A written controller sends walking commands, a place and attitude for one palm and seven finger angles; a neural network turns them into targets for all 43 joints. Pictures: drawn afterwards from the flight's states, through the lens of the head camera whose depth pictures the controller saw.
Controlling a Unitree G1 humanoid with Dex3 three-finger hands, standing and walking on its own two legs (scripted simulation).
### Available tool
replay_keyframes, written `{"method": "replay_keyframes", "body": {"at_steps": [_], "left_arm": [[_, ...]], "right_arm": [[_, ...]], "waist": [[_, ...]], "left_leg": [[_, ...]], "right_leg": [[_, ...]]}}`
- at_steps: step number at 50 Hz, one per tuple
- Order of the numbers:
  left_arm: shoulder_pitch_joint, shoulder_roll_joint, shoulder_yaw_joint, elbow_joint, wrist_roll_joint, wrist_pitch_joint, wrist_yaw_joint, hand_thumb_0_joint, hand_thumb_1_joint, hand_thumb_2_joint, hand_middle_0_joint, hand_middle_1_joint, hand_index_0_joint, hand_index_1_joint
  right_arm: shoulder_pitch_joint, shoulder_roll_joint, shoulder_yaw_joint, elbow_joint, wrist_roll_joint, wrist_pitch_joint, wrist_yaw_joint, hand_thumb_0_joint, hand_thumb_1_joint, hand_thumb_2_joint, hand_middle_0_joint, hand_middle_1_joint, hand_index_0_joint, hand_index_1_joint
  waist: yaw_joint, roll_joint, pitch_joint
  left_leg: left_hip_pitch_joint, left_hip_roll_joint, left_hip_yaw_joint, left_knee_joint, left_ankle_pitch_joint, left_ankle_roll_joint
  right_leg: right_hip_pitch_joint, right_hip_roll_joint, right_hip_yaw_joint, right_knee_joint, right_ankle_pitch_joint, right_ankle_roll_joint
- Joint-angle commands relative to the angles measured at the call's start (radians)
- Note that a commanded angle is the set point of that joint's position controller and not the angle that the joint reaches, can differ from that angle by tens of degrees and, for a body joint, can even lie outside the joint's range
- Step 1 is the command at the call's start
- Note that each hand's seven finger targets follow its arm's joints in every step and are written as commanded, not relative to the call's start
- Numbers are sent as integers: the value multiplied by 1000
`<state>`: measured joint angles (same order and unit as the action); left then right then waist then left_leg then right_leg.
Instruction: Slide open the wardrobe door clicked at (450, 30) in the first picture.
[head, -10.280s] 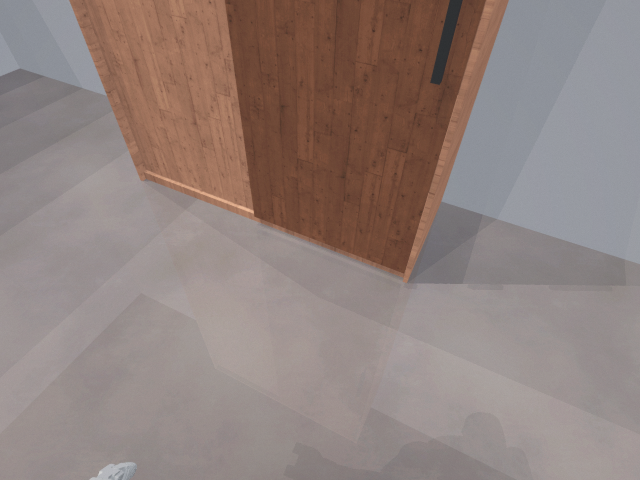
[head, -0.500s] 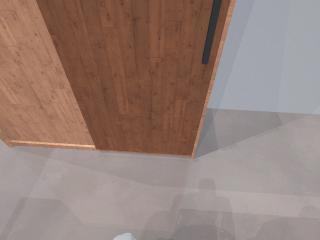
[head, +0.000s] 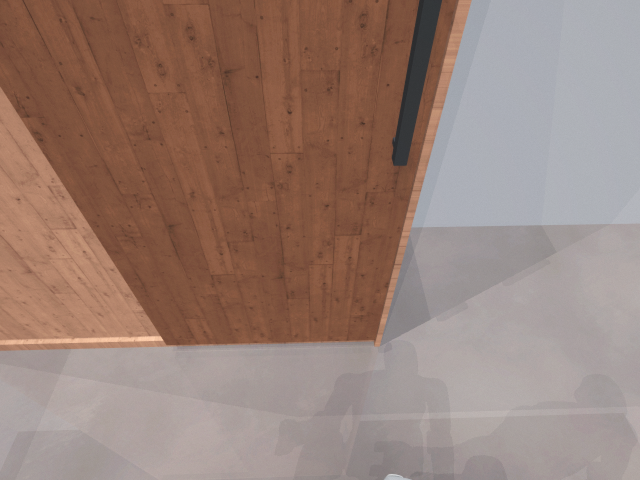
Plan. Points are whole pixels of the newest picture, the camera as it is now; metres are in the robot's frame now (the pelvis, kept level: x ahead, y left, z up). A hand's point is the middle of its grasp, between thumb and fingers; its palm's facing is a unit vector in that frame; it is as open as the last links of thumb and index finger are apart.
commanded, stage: take the last steps up to it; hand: right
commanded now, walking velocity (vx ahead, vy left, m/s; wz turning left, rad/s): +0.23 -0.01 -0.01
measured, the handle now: (411, 75) +0.63 -0.13 +0.20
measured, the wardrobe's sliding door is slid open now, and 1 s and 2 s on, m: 0.00 0.00 0.00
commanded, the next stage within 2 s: come to a stop and stand still in 0.18 s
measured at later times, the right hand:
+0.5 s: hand (444, 431) +0.23 -0.19 -0.17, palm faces +0.01 +0.97 -0.24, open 7.4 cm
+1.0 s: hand out of the picture +0.12 -0.24 -0.17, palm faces +0.08 +0.97 -0.21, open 7.4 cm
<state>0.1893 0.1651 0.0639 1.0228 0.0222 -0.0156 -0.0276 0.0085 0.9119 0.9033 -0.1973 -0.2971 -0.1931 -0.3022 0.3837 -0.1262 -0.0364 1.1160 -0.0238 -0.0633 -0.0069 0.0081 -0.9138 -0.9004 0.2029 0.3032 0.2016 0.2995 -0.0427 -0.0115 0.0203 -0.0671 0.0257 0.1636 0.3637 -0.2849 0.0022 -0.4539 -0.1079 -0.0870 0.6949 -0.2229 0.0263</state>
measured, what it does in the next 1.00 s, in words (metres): steps on the spot: right foot, then left foot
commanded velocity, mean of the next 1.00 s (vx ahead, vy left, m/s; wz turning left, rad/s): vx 0.01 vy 0.01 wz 0.00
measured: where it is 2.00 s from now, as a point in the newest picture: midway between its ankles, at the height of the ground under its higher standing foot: outside the picture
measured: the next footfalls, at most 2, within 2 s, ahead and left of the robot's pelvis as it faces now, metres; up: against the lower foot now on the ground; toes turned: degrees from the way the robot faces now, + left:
right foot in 0.06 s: +0.14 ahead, -0.13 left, +0.00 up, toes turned -8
left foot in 0.46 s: +0.26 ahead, +0.12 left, +0.00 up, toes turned +7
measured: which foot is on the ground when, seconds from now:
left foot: down 0.00-0.08, up 0.10-0.44, down 0.46-0.84, up 0.86-1.00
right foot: up 0.00-0.04, down 0.06-0.48, up 0.50-0.82, down 0.84-1.00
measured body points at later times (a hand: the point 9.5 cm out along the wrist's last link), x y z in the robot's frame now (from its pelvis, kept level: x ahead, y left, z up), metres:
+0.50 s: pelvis +0.14 +0.00 -0.01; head +0.15 +0.01 +0.44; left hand +0.11 +0.21 -0.18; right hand +0.23 -0.24 -0.15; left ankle +0.22 +0.11 -0.74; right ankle +0.10 -0.12 -0.74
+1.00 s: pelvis +0.08 -0.04 +0.00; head +0.07 -0.05 +0.45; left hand +0.09 +0.19 -0.15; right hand +0.11 -0.29 -0.16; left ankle +0.11 +0.09 -0.68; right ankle +0.06 -0.15 -0.74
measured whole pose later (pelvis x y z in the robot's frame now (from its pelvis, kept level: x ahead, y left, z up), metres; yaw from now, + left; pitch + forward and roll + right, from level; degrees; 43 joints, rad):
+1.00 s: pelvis +0.08 -0.04 +0.00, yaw +0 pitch +0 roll +1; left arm 0.33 0.14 0.03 1.03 0.03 0.01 0.02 0.01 0.91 0.90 -0.20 -0.30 -0.20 -0.30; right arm 0.27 -0.21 -0.08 1.03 -0.02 0.06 -0.01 0.01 -0.91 -0.90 0.20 0.30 0.20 0.30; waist 0.00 0.03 -0.03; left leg -0.49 0.00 -0.01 0.96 -0.29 -0.03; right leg -0.16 -0.02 -0.02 0.43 -0.27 0.00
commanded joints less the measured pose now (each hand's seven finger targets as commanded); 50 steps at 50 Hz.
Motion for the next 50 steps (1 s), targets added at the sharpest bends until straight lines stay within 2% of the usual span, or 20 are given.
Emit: {"method": "replay_keyframes", "body": {"at_steps": [1, 2, 4, 5, 8, 11, 19, 22, 24, 25, 27, 30, 36, 39, 40, 41, 42, 43, 46, 50], "left_arm": [[49, 49, -1, -40, -1, -39, 5, 0, 900, 900, -200, -300, -200, -300], [153, 85, 7, -6, 3, -49, 13, 0, 900, 900, -200, -300, -200, -300], [348, 245, 41, 39, 6, -49, 36, 0, 900, 900, -200, -300, -200, -300], [324, 235, 35, 35, 3, -35, 42, 0, 900, 900, -200, -300, -200, -300], [172, 114, -3, 5, -1, -50, 52, 0, 900, 900, -200, -300, -200, -300], [149, 71, -3, 3, -2, -65, 57, 0, 900, 900, -200, -300, -200, -300], [114, 108, -10, 13, 1, -35, 67, 0, 900, 900, -200, -300, -200, -300], [113, 98, -3, 21, -10, -11, 67, 0, 900, 900, -200, -300, -200, -300], [179, 50, 4, 19, -22, 11, 59, 0, 900, 900, -200, -300, -200, -300], [202, 40, 9, 20, -23, 25, 59, 0, 900, 900, -200, -300, -200, -300], [161, 43, 12, 15, -22, 51, 65, 0, 900, 900, -200, -300, -200, -300], [140, 54, 20, 5, -17, 66, 57, 0, 900, 900, -200, -300, -200, -300], [139, 48, 16, -26, -10, 64, 35, 0, 900, 900, -200, -300, -200, -300], [241, 37, 8, -7, -12, 48, 33, 0, 900, 900, -200, -300, -200, -300], [306, 38, 4, 14, -12, 42, 34, 0, 900, 900, -200, -300, -200, -300], [307, 71, 3, 15, -7, 33, 38, 0, 900, 900, -200, -300, -200, -300], [252, 145, 17, -15, 7, 25, 44, 0, 900, 900, -200, -300, -200, -300], [140, 187, 18, -67, 12, 28, 54, 0, 900, 900, -200, -300, -200, -300], [24, 147, -4, -83, 11, 9, 63, 0, 900, 900, -200, -300, -200, -300], [155, 149, 2, -41, 4, -9, 69, 0, 900, 900, -200, -300, -200, -300]], "right_arm": [[19, -167, -35, -27, 0, -6, -9, 0, -900, -900, 200, 300, 200, 300], [15, -146, -33, -30, 3, -3, -9, 0, -900, -900, 200, 300, 200, 300], [24, -79, -12, -70, 12, -3, 1, 0, -900, -900, 200, 300, 200, 300], [-21, -93, -16, -87, 7, 0, -4, 0, -900, -900, 200, 300, 200, 300], [-73, -83, -25, -65, 0, 13, 7, 0, -900, -900, 200, 300, 200, 300], [-22, -48, -24, -51, -4, 33, 8, 0, -900, -900, 200, 300, 200, 300], [-95, -54, -4, -89, 4, 59, -12, 0, -900, -900, 200, 300, 200, 300], [-40, -127, -18, -89, 1, 54, -21, 0, -900, -900, 200, 300, 200, 300], [-49, -226, -34, -95, -3, 49, -28, 0, -900, -900, 200, 300, 200, 300], [-41, -252, -36, -98, 2, 51, -25, 0, -900, -900, 200, 300, 200, 300], [-78, -241, -47, -113, 0, 51, -38, 0, -900, -900, 200, 300, 200, 300], [-179, -220, -49, -159, -3, 67, -46, 0, -900, -900, 200, 300, 200, 300], [-217, -231, -65, -197, -17, 82, -43, 0, -900, -900, 200, 300, 200, 300], [-247, -233, -65, -203, -15, 93, -37, 0, -900, -900, 200, 300, 200, 300], [-261, -223, -63, -200, -9, 99, -35, 0, -900, -900, 200, 300, 200, 300], [-239, -177, -47, -197, 1, 101, -30, 0, -900, -900, 200, 300, 200, 300], [-222, -106, -35, -208, 16, 108, -25, 0, -900, -900, 200, 300, 200, 300], [-242, -106, -36, -211, 13, 115, -26, 0, -900, -900, 200, 300, 200, 300], [-158, -140, -56, -154, -8, 113, 1, 0, -900, -900, 200, 300, 200, 300], [-140, -131, -42, -132, -5, 83, 15, 0, -900, -900, 200, 300, 200, 300]], "waist": [[51, 68, 46], [96, -11, -9], [146, -324, -142], [140, -197, -92], [81, -99, 35], [40, -74, 8], [33, -117, 5], [-3, -59, 5], [25, 125, -43], [28, 150, -63], [6, 241, -95], [27, 162, -80], [18, 217, -97], [66, 226, -94], [99, 194, -95], [93, 33, -79], [87, -259, 18], [73, -308, 138], [3, -170, 134], [57, -94, 86]], "left_leg": [[-126, 238, -146, -23, 165, 105], [-179, 184, -99, 155, 211, 80], [-510, -10, -13, 663, -314, -1], [-548, 29, -89, 770, -317, 17], [-522, 101, -136, 821, -128, -1], [-461, 97, -123, 754, -36, -21], [-270, 46, -80, 293, 71, -32], [-133, 76, -104, 79, 373, -30], [-9, 292, -311, 148, 934, 98], [-30, 374, -311, 99, 1018, 167], [-67, 395, -376, 43, 951, 240], [-139, 347, -318, 14, 673, 213], [-198, 290, -319, -87, 103, 160], [-309, 229, -302, -103, -132, 96], [-363, 196, -268, -54, -213, 52], [-412, 122, -218, 84, -266, 14], [-503, 6, -133, 301, -240, -35], [-456, -12, -165, 423, -165, -36], [-426, -20, -213, 658, -24, -35], [-567, -4, -176, 650, -4, -47]], "right_leg": [[202, 48, -39, -175, 38, -18], [370, 39, -8, -245, 49, -28], [658, -322, 445, -380, 251, -187], [593, -348, 427, -391, 222, -233], [351, -248, 264, -445, 278, -184], [311, -191, 139, -459, 374, -167], [325, -147, 43, -328, 698, -148], [282, -88, 29, -213, 462, -74], [129, 51, -17, -57, -34, -11], [139, 92, -17, 69, -296, -4], [108, 89, 66, 335, -428, -1], [63, 87, 114, 457, -335, 7], [139, 88, 69, 197, -275, 9], [299, 114, 18, -78, -196, -11], [392, 119, 12, -226, -125, -15], [389, 58, 122, -356, -190, -23], [241, -139, 415, -544, -455, -79], [-7, -244, 512, -664, -589, -124], [-2, -157, 366, -616, -422, -110], [319, -139, 285, -542, -203, -144]]}}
